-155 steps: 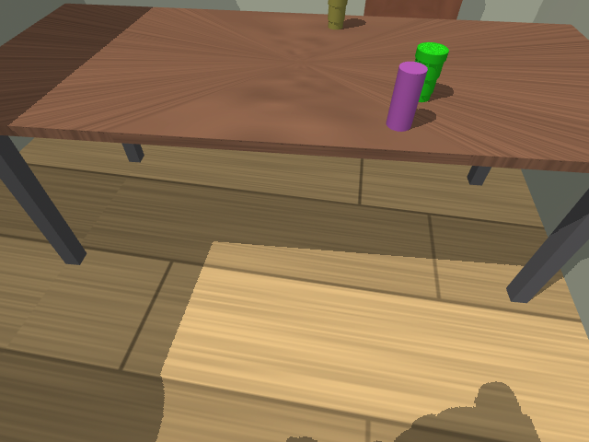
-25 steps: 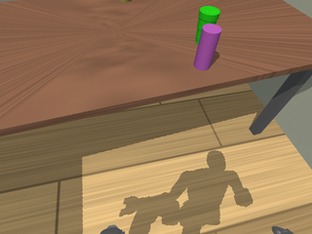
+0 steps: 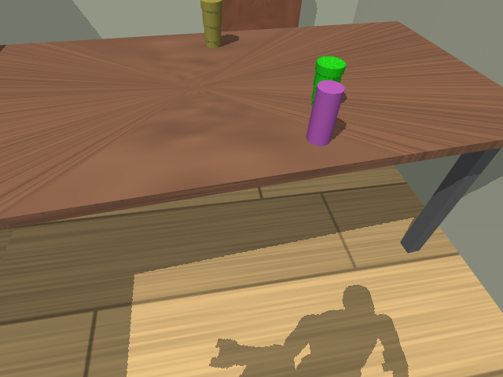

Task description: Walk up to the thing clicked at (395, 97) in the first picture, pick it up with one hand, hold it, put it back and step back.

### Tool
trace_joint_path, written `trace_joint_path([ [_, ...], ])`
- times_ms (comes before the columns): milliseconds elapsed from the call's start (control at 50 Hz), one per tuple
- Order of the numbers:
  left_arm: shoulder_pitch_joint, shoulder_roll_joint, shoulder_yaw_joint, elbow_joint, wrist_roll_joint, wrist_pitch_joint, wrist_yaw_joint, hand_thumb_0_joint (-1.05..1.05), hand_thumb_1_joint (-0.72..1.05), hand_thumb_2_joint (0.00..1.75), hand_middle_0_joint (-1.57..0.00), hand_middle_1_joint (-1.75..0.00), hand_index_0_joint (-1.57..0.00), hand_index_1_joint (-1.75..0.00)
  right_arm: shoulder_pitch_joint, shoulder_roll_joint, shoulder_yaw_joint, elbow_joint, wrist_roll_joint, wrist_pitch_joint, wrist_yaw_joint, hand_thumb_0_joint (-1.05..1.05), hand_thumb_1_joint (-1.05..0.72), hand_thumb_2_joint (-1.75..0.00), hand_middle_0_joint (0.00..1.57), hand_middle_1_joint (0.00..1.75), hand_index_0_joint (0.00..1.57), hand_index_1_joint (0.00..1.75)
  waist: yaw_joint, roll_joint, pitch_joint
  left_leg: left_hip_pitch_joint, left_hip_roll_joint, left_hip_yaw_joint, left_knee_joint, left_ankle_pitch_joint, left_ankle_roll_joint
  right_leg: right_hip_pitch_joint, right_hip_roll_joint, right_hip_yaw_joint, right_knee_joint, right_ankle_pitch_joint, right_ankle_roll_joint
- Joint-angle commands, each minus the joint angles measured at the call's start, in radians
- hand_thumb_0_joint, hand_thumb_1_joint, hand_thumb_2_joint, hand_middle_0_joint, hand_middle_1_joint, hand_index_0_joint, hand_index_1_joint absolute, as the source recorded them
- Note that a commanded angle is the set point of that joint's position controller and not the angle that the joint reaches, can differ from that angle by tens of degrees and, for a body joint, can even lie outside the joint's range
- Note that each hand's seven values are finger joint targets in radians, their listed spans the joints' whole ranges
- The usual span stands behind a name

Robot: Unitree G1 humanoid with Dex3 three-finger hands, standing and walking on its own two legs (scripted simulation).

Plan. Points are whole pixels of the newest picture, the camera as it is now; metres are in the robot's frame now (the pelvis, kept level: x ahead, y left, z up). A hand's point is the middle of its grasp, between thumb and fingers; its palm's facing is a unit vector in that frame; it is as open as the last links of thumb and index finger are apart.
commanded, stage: walk up
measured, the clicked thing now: (324, 114) +0.71 -0.18 +0.04
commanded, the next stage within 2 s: stand in 1.42 s
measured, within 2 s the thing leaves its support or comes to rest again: neither
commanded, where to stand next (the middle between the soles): +0.08 +0.01 m, yaw +1 degrees
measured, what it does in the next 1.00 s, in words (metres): stands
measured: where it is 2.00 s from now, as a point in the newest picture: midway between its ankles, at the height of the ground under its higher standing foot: outside the picture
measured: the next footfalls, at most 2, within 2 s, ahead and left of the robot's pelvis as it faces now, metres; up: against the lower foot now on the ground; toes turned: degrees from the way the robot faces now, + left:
none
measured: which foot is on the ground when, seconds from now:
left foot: down 0.00-1.00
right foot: down 0.00-1.00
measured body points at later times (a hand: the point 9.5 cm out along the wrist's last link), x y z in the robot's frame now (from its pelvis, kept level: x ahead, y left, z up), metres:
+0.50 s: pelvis +0.01 +0.02 +0.02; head +0.02 +0.03 +0.47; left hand +0.09 +0.33 -0.11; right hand +0.10 -0.27 -0.11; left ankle +0.01 +0.13 -0.72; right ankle +0.01 -0.09 -0.72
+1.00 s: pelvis +0.02 +0.03 +0.02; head +0.04 +0.04 +0.47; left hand +0.10 +0.33 -0.11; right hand +0.13 -0.27 -0.10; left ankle +0.01 +0.13 -0.72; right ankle +0.01 -0.09 -0.72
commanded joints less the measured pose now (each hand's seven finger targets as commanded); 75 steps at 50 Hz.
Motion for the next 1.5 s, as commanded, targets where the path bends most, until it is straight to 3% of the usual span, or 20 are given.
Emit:
trace_joint_path([
  [0,-0.055,0.265,0.066,-0.043,0.004,-0.037,0.015,0.00,0.90,0.90,-0.20,-0.30,-0.20,-0.30,-0.048,-0.205,-0.051,-0.050,0.006,-0.012,-0.013,0.00,-0.90,-0.90,0.20,0.30,0.20,0.30,-0.002,0.047,-0.012,-0.038,0.004,-0.051,-0.084,-0.034,0.059,-0.037,-0.244,0.311,-0.267,-0.100,-0.106],
  [40,-0.077,0.253,0.060,-0.031,0.006,-0.036,0.014,0.00,0.90,0.90,-0.20,-0.30,-0.20,-0.30,-0.064,-0.202,-0.053,-0.044,0.003,-0.009,-0.008,0.00,-0.90,-0.90,0.20,0.30,0.20,0.30,-0.007,0.001,0.016,-0.002,0.007,-0.051,-0.108,-0.037,0.066,-0.093,-0.231,0.289,-0.339,-0.197,-0.085],
  [80,-0.111,0.234,0.052,-0.017,0.007,-0.039,0.011,0.00,0.90,0.90,-0.20,-0.30,-0.20,-0.30,-0.046,-0.202,-0.051,-0.026,0.002,-0.016,-0.003,0.00,-0.90,-0.90,0.20,0.30,0.20,0.30,-0.018,-0.018,0.006,0.044,0.029,-0.082,-0.168,0.025,0.071,-0.096,-0.198,0.235,-0.328,-0.135,-0.053],
  [140,-0.121,0.208,0.047,0.009,0.000,-0.041,0.010,0.00,0.90,0.90,-0.20,-0.30,-0.20,-0.30,-0.071,-0.216,-0.048,-0.014,0.004,-0.023,-0.002,0.00,-0.90,-0.90,0.20,0.30,0.20,0.30,-0.002,-0.011,-0.018,0.025,0.068,-0.131,-0.223,0.101,0.078,-0.004,-0.138,0.161,-0.297,-0.029,-0.017],
  [200,-0.112,0.203,0.045,0.035,-0.005,-0.045,0.012,0.00,0.90,0.90,-0.20,-0.30,-0.20,-0.30,-0.086,-0.215,-0.042,0.001,0.006,-0.026,-0.009,0.00,-0.90,-0.90,0.20,0.30,0.20,0.30,0.003,0.009,-0.098,0.050,0.074,-0.114,-0.217,0.264,0.068,0.109,-0.146,0.143,-0.279,0.151,-0.014],
  [240,-0.122,0.201,0.043,0.047,-0.006,-0.043,0.013,0.00,0.90,0.90,-0.20,-0.30,-0.20,-0.30,-0.096,-0.219,-0.041,0.010,0.008,-0.026,-0.013,0.00,-0.90,-0.90,0.20,0.30,0.20,0.30,0.002,0.016,-0.121,0.048,0.078,-0.109,-0.225,0.295,0.067,0.151,-0.148,0.126,-0.273,0.218,-0.010],
  [380,-0.135,0.195,0.036,0.090,-0.007,-0.031,0.013,0.00,0.90,0.90,-0.20,-0.30,-0.20,-0.30,-0.134,-0.222,-0.042,0.042,0.002,-0.018,-0.016,0.00,-0.90,-0.90,0.20,0.30,0.20,0.30,0.010,0.035,-0.090,0.045,0.094,-0.136,-0.288,0.230,0.068,0.149,-0.138,0.098,-0.301,0.131,-0.004],
  [680,-0.139,0.191,0.032,0.147,-0.006,-0.029,0.020,0.00,0.90,0.90,-0.20,-0.30,-0.20,-0.30,-0.171,-0.199,-0.046,0.079,0.001,-0.016,-0.019,0.00,-0.90,-0.90,0.20,0.30,0.20,0.30,0.010,0.042,-0.131,0.104,0.093,-0.121,-0.298,0.399,0.060,0.212,-0.150,0.072,-0.309,0.281,0.017],
  [800,-0.162,0.189,0.029,0.148,-0.003,-0.023,0.020,0.00,0.90,0.90,-0.20,-0.30,-0.20,-0.30,-0.173,-0.201,-0.047,0.091,-0.001,-0.014,-0.021,0.00,-0.90,-0.90,0.20,0.30,0.20,0.30,0.005,0.055,-0.095,0.069,0.096,-0.135,-0.337,0.332,0.059,0.215,-0.149,0.070,-0.316,0.239,0.021],
  [1080,-0.152,0.188,0.035,0.153,-0.001,-0.024,0.024,0.00,0.90,0.90,-0.20,-0.30,-0.20,-0.30,-0.181,-0.192,-0.046,0.091,0.003,-0.010,-0.023,0.00,-0.90,-0.90,0.20,0.30,0.20,0.30,0.001,0.017,-0.130,0.102,0.081,-0.115,-0.308,0.424,0.055,0.256,-0.163,0.064,-0.319,0.346,0.024],
  [1360,-0.160,0.190,0.042,0.144,0.002,-0.019,0.022,0.00,0.90,0.90,-0.20,-0.30,-0.20,-0.30,-0.178,-0.192,-0.045,0.095,0.000,-0.009,-0.024,0.00,-0.90,-0.90,0.20,0.30,0.20,0.30,0.000,0.029,-0.101,0.081,0.075,-0.126,-0.335,0.375,0.051,0.252,-0.154,0.059,-0.330,0.276,0.022],
  [1380,-0.153,0.188,0.042,0.146,0.002,-0.019,0.022,0.00,0.90,0.90,-0.20,-0.30,-0.20,-0.30,-0.178,-0.193,-0.045,0.095,0.001,-0.010,-0.024,0.00,-0.90,-0.90,0.20,0.30,0.20,0.30,0.003,0.034,-0.109,0.083,0.079,-0.130,-0.335,0.378,0.052,0.264,-0.156,0.057,-0.330,0.283,0.024],
  [1400,-0.134,0.172,0.029,0.151,-0.002,-0.018,0.026,0.00,0.90,0.90,-0.20,-0.30,-0.20,-0.30,-0.211,-0.195,-0.040,0.091,0.001,-0.005,-0.026,0.00,-0.90,-0.90,0.20,0.30,0.20,0.30,0.019,0.057,-0.094,0.106,0.097,-0.129,-0.336,0.455,0.046,0.232,-0.177,0.079,-0.343,0.341,0.022],
  [1440,-0.129,0.181,0.031,0.154,-0.004,-0.019,0.030,0.00,0.90,0.90,-0.20,-0.30,-0.20,-0.30,-0.196,-0.196,-0.039,0.091,0.004,-0.003,-0.028,0.00,-0.90,-0.90,0.20,0.30,0.20,0.30,0.012,0.049,-0.124,0.141,0.103,-0.130,-0.322,0.511,0.044,0.249,-0.179,0.075,-0.343,0.391,0.021],
  [1480,-0.132,0.185,0.030,0.153,-0.002,-0.020,0.031,0.00,0.90,0.90,-0.20,-0.30,-0.20,-0.30,-0.184,-0.194,-0.035,0.096,0.007,-0.002,-0.026,0.00,-0.90,-0.90,0.20,0.30,0.20,0.30,0.006,0.041,-0.125,0.142,0.098,-0.126,-0.334,0.497,0.041,0.254,-0.176,0.074,-0.347,0.387,0.024],
])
